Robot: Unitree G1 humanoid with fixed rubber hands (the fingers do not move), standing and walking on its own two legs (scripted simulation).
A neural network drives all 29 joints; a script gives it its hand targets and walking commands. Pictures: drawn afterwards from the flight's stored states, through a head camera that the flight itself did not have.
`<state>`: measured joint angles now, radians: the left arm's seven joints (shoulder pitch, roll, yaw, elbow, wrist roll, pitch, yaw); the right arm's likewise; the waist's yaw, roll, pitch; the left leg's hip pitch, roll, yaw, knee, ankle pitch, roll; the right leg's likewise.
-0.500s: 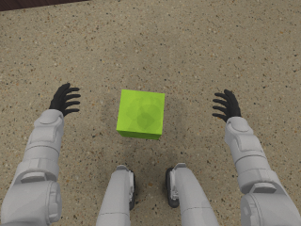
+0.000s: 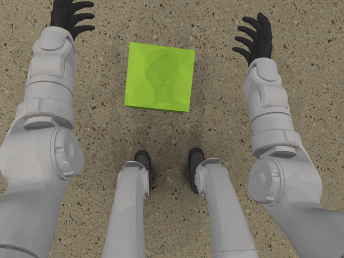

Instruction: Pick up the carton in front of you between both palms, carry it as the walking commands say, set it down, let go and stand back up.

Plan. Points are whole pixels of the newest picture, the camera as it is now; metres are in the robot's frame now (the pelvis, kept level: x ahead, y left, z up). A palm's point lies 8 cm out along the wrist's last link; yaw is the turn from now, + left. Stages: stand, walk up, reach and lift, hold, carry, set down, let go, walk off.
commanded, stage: reach and lift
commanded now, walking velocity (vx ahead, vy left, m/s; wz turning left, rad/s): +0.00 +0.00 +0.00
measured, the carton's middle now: (159, 83) +0.49 +0.02 -0.51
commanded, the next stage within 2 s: none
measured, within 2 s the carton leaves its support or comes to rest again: leaves its support in 1.60 s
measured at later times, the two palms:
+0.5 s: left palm (99, 71) +0.51 +0.21 -0.36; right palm (222, 81) +0.47 -0.17 -0.36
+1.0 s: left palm (110, 73) +0.52 +0.19 -0.44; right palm (212, 79) +0.49 -0.16 -0.43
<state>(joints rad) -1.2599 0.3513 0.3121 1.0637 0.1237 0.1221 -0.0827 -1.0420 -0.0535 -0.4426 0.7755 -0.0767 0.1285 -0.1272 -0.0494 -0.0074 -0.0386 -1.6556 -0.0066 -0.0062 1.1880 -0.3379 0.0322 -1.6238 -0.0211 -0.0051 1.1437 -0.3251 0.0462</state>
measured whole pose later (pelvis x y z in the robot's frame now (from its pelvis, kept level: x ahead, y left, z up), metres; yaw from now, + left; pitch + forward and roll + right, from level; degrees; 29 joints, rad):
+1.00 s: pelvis -0.04 -0.01 -0.26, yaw -2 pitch +37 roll -4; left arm -1.53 0.50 -0.07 1.22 -0.25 0.04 0.03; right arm -1.44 -0.24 -0.13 1.12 0.28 0.03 -0.20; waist -0.02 -0.06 0.37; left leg -2.29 0.02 -0.04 2.22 -0.57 0.02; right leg -2.26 0.04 0.00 2.16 -0.55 0.07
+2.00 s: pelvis -0.04 -0.03 -0.19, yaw +3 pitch +41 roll -3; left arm -1.21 0.17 0.34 0.90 0.18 0.36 -0.01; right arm -1.09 0.08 -0.57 0.71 -0.17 0.31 -0.16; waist 0.00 -0.04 -0.08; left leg -2.16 -0.06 -0.07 1.93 -0.49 -0.03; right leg -2.12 0.07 0.03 1.93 -0.53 0.07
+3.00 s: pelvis +0.03 -0.03 +0.07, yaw +5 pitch +21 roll +0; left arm -0.48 -0.10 0.34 0.57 0.23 0.38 0.01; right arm -0.47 0.17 -0.39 0.54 -0.21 0.34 -0.07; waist 0.00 -0.03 -0.18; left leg -0.99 -0.03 -0.06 1.02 -0.39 -0.02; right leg -0.97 0.05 0.08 1.03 -0.42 0.02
